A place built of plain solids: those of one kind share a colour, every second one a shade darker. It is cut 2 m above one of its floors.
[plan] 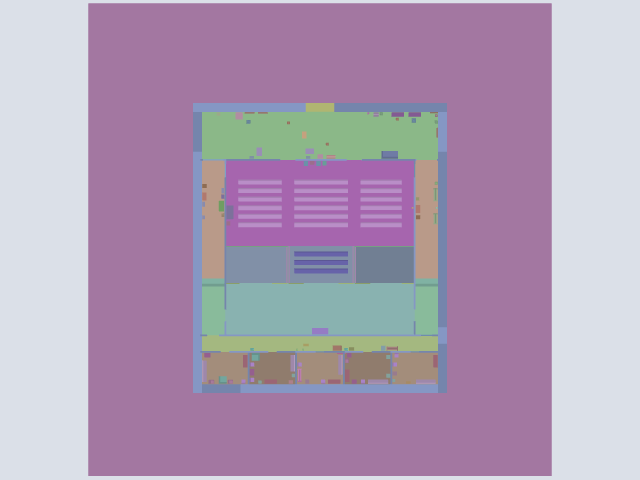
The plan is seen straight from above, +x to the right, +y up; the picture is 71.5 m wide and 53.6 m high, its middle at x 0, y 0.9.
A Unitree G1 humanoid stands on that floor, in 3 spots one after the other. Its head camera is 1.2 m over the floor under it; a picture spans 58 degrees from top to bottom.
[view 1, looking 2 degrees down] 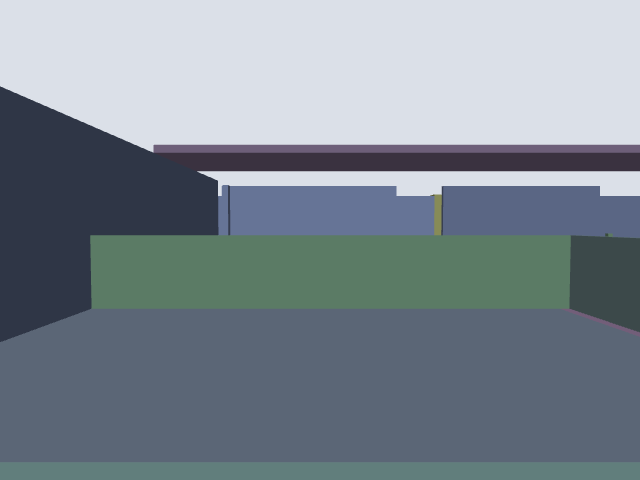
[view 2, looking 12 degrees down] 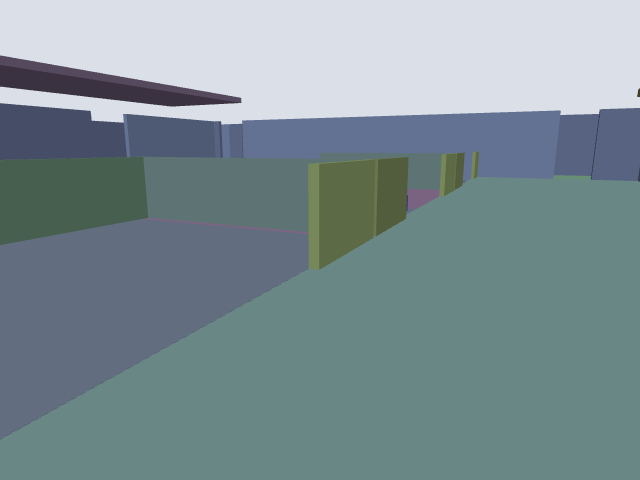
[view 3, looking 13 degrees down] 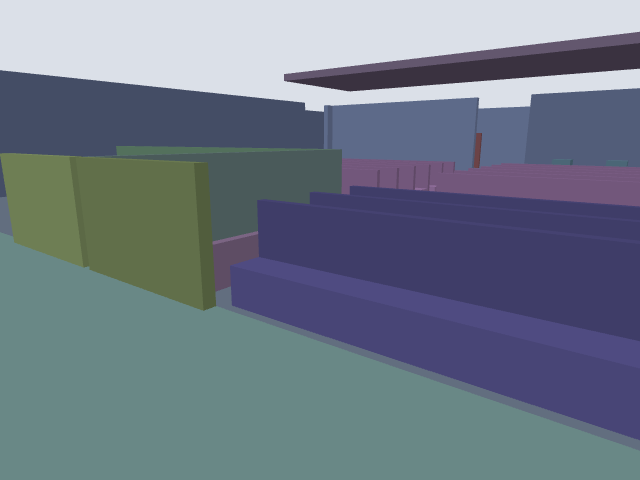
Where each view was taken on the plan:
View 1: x -7.21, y -6.04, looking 90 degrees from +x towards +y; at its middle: rail_lift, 6.16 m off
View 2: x -9.18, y -5.79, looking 25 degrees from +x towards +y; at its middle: rail_end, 4.31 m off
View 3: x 0.60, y -5.84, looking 127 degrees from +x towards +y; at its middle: seats_lift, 4.42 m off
